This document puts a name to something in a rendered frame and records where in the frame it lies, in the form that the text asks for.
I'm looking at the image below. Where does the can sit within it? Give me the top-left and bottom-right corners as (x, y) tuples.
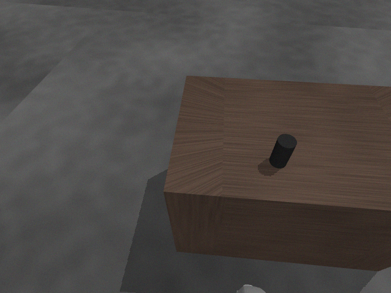
(269, 134), (297, 168)

